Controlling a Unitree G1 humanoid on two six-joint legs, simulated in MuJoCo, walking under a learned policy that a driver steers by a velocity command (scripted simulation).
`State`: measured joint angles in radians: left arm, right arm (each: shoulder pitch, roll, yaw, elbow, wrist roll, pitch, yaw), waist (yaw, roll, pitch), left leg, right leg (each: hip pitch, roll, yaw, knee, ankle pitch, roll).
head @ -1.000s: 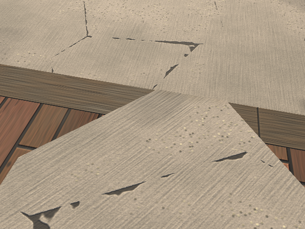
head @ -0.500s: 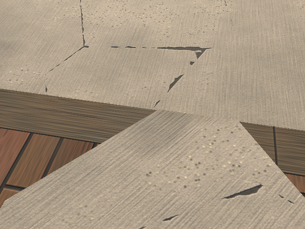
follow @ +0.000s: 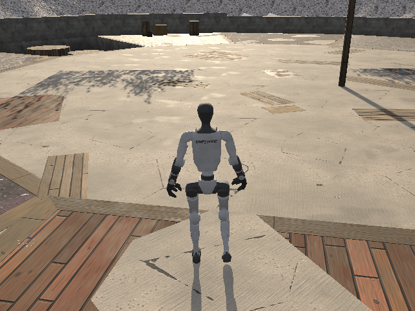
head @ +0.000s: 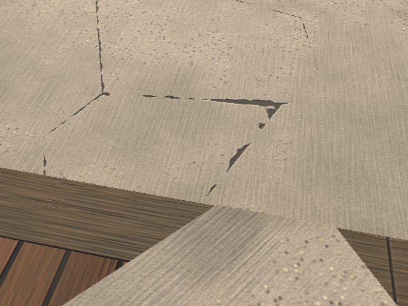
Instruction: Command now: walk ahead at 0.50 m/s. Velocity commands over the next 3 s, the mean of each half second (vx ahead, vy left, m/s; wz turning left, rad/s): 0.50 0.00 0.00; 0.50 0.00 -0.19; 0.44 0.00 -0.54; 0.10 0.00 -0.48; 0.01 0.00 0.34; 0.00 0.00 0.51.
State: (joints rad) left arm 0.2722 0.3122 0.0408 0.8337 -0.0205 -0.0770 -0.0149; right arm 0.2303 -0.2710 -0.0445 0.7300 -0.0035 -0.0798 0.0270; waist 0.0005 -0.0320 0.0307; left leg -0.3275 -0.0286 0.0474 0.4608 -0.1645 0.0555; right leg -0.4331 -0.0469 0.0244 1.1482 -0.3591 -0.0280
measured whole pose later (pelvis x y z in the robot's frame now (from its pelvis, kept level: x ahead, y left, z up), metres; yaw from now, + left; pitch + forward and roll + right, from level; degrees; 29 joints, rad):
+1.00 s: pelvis +0.59 -0.04 -0.01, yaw -8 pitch +3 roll +0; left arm 0.43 0.22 0.02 0.93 0.07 -0.11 -0.08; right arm 0.05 -0.22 0.00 0.77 -0.05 -0.12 0.01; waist 0.05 -0.01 -0.03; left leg -0.43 0.01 0.09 0.54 -0.17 0.06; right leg -0.28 0.04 0.08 1.09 -0.47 -0.04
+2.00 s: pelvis +1.01 -0.22 -0.13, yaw -40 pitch +3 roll -1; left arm 0.17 0.25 0.06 0.81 0.01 0.01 0.05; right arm 0.10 -0.22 -0.05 0.76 -0.03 -0.01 -0.03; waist 0.01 0.01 -0.04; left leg -0.44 0.01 -0.05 0.61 -0.24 -0.01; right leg -0.36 0.08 0.11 0.64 -0.33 -0.01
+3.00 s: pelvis +1.09 -0.22 -0.12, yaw -10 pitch +4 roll -1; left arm 0.12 0.27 0.08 0.70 0.00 0.01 0.01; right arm 0.16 -0.29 -0.08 0.62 0.00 0.04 -0.01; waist -0.02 0.00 0.00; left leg -0.38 -0.10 -0.13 0.56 -0.24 0.05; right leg -0.47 0.00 0.07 0.73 -0.33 0.06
